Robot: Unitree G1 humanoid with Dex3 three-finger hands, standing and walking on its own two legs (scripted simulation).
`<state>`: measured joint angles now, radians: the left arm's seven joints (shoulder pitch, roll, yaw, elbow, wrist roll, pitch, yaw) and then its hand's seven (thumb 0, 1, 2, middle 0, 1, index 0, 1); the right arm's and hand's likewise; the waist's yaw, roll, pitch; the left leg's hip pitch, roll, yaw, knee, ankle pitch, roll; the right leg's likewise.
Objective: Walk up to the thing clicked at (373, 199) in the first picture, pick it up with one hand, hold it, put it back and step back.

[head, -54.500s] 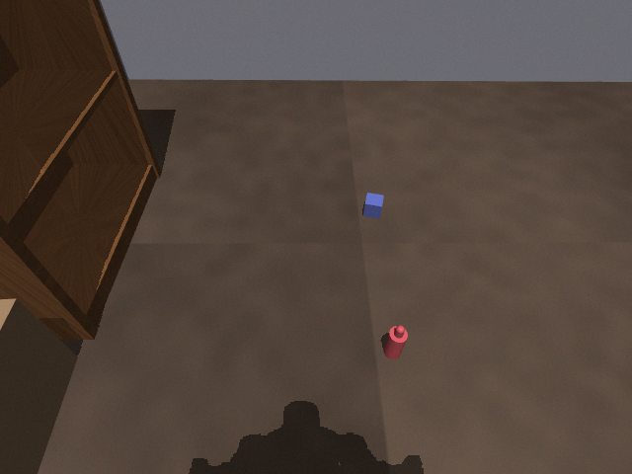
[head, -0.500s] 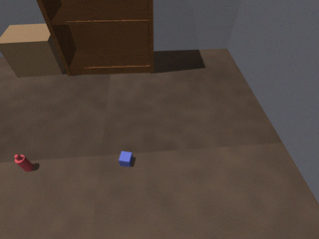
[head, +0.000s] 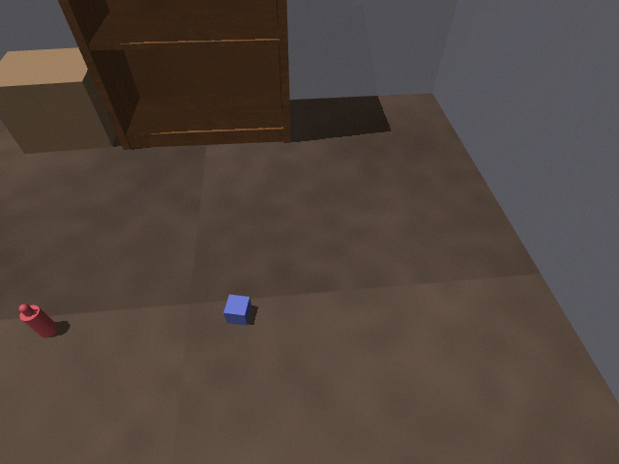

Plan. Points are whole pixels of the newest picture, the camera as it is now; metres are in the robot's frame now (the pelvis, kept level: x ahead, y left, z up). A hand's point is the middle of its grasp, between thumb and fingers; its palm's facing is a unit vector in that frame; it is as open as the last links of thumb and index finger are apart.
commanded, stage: stand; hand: left
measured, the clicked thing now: (238, 310) +0.73 +0.24 -0.75
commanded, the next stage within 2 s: walk up in 0.12 s
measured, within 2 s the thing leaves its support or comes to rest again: neither
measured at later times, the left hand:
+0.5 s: hand out of the picture +0.08 +0.33 -0.18, palm faces +0.04 -0.93 -0.36, open 7.4 cm
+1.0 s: hand (158, 334) +0.35 +0.26 -0.13, palm faces +0.01 -0.93 -0.37, open 7.4 cm
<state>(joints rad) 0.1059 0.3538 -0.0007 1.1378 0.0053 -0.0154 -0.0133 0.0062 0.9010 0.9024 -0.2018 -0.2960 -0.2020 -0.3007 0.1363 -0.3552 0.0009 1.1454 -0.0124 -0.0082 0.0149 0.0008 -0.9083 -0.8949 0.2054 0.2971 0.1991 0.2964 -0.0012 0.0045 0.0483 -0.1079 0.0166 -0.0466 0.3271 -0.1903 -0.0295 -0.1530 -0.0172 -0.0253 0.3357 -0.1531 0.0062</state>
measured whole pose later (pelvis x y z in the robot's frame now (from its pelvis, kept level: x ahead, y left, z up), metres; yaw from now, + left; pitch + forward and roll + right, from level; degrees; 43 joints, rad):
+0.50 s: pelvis +0.08 +0.05 -0.02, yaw +3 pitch -3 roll +0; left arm 0.30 0.43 0.08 1.02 0.02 0.02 -0.04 0.01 0.90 0.90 -0.20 -0.30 -0.20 -0.30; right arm 0.26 -0.39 -0.08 0.96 -0.04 -0.07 0.05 0.00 -0.91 -0.89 0.21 0.30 0.20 0.30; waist 0.01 -0.05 0.07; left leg -0.24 0.00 0.05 0.57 -0.28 0.03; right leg -0.30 0.00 0.06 0.94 -0.47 -0.05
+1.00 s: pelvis +0.25 +0.00 -0.02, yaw +0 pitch -4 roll +2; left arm 0.22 0.35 0.05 0.83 0.00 -0.06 -0.05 0.00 0.90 0.90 -0.20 -0.30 -0.20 -0.30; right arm 0.33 -0.40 -0.04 0.86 0.00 -0.04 0.03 0.00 -0.91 -0.89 0.21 0.30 0.20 0.30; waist 0.01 0.03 0.12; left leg -0.33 0.00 0.00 1.15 -0.45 0.04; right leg -0.30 -0.04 -0.04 0.59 -0.22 -0.04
